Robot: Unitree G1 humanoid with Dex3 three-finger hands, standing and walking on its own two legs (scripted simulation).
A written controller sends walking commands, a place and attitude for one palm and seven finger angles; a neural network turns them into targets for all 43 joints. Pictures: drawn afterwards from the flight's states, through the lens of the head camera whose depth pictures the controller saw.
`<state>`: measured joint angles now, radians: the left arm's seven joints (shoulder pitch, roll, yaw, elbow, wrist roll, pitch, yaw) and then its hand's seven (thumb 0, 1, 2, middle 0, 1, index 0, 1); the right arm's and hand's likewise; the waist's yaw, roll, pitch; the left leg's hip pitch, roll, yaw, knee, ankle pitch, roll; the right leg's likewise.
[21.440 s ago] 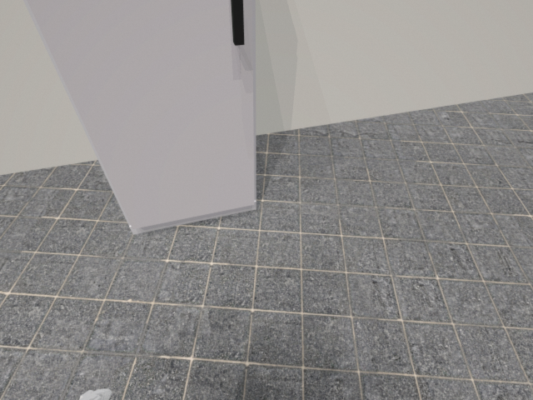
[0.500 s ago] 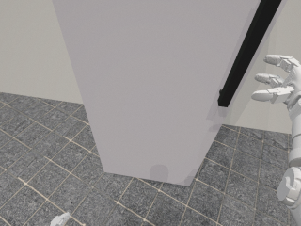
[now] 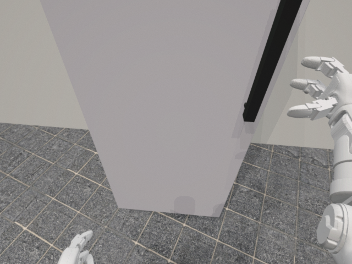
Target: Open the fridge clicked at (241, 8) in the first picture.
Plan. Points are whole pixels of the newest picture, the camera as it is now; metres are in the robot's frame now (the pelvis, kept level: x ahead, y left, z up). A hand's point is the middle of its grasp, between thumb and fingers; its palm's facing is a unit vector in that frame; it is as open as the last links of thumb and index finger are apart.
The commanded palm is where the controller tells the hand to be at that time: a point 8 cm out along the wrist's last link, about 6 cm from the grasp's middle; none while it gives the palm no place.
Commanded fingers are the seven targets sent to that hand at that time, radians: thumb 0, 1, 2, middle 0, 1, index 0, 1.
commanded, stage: move the hooked fingers beside the handle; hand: right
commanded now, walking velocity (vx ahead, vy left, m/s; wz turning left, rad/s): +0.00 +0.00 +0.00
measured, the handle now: (266, 56) +0.50 -0.16 +0.26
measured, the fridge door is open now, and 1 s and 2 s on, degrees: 0 0 0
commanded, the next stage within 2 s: feel for the door with the fingertips in 0.44 s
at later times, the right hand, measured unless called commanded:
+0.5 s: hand (304, 90) +0.43 -0.23 +0.22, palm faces +0.08 +1.00 -0.02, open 14.0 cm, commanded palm +0.40 -0.28 +0.22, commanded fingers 0.00 0.50 -0.30 0.30 1.20 0.30 1.20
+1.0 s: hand (280, 85) +0.44 -0.18 +0.23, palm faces +0.04 +1.00 +0.01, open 14.0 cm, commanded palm +0.41 -0.24 +0.22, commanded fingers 0.00 0.50 -0.30 0.30 1.20 0.30 1.20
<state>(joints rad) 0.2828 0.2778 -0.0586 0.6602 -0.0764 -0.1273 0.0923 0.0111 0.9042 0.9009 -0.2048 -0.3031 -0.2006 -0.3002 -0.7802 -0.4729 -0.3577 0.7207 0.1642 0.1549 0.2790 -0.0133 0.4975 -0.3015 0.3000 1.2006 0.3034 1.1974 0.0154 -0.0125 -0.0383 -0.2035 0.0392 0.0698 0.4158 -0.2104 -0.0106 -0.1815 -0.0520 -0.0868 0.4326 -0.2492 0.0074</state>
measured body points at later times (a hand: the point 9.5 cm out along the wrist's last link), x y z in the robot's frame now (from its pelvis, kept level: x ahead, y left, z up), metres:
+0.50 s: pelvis -0.01 +0.00 +0.00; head -0.01 +0.00 +0.45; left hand +0.09 +0.26 -0.10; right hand +0.42 -0.29 +0.23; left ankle +0.00 +0.13 -0.74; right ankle -0.01 -0.12 -0.74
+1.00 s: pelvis -0.01 +0.00 +0.00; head -0.01 +0.01 +0.45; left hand +0.12 +0.25 -0.10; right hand +0.43 -0.24 +0.23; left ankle +0.01 +0.13 -0.74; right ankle -0.01 -0.12 -0.74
